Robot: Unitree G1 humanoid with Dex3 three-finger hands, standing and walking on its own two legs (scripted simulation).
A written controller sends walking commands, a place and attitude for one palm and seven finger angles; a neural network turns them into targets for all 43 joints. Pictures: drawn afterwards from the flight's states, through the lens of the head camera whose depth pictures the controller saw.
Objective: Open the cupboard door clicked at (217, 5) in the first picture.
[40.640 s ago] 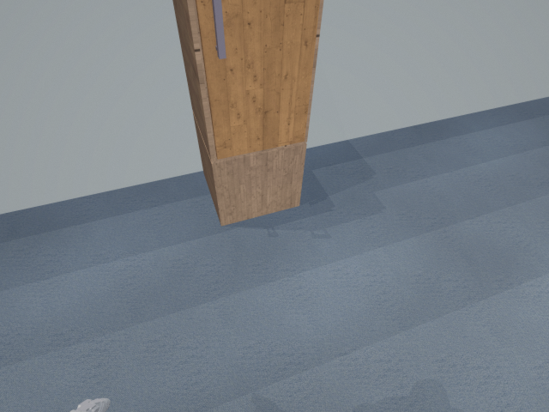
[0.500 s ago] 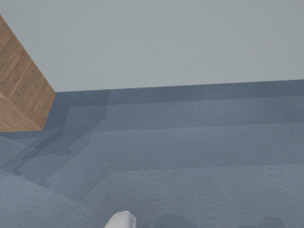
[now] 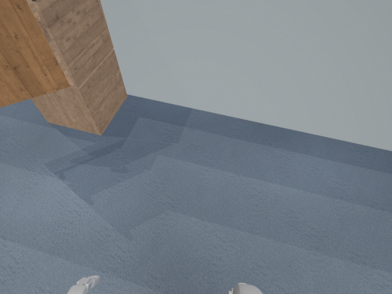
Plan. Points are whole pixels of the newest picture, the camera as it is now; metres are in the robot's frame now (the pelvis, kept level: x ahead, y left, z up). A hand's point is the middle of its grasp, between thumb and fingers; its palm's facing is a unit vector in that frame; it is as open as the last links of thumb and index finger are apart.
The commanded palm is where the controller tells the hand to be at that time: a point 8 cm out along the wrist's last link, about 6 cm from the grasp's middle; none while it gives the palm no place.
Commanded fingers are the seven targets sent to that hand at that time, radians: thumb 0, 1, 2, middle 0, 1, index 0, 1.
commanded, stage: turn to face it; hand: left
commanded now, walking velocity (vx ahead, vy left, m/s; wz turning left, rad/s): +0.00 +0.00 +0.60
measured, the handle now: out of the picture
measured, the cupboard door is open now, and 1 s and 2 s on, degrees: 45 45 45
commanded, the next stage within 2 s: take the last steps up to it in 0.88 s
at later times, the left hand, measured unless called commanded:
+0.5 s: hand out of the picture -0.01 +0.16 -0.16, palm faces +0.36 -0.90 -0.27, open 7.3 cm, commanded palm none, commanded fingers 0.00 0.90 0.90 -0.20 -0.30 -0.20 -0.30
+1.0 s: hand out of the picture -0.01 +0.18 -0.16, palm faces +0.48 -0.85 -0.23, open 7.4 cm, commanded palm none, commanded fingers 0.00 0.90 0.90 -0.20 -0.30 -0.20 -0.30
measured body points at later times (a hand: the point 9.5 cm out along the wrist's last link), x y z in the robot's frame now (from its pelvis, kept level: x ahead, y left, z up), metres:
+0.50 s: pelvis +0.01 -0.04 +0.00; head +0.06 -0.04 +0.45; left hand -0.03 +0.21 -0.14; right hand +0.18 -0.26 -0.15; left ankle -0.04 +0.09 -0.69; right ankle +0.00 -0.14 -0.74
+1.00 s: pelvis +0.01 -0.02 +0.00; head +0.04 -0.01 +0.45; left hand -0.04 +0.23 -0.14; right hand +0.17 -0.20 -0.16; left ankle -0.03 +0.08 -0.74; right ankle +0.06 -0.14 -0.72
